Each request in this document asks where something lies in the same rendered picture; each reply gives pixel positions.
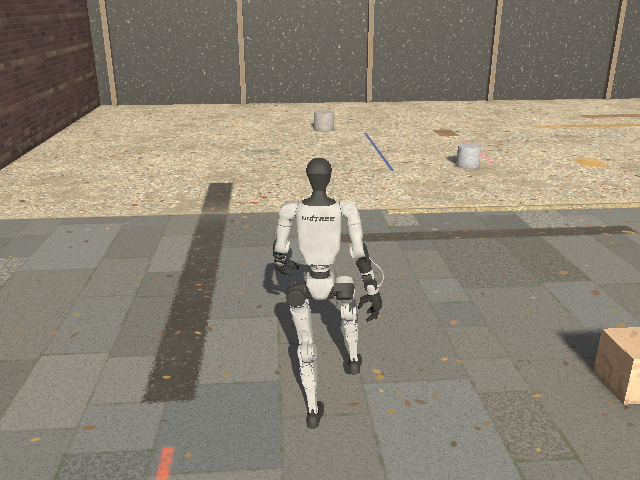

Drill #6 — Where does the robot left hand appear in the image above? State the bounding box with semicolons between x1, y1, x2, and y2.
275;258;299;276

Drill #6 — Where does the right robot foot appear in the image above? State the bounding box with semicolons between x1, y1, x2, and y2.
348;354;362;375

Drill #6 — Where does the robot left upper arm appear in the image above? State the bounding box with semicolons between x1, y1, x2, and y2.
274;201;299;254

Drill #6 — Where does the robot right upper arm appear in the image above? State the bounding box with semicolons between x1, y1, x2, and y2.
340;201;365;259

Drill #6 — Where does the left robot thigh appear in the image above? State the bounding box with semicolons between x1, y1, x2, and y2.
286;281;317;362

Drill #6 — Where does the robot right forearm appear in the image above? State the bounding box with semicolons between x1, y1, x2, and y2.
356;243;379;295

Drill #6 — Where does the robot right hand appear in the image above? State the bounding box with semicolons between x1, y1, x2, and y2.
358;291;382;322

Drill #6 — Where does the robot left forearm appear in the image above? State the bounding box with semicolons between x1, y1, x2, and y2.
273;239;287;266

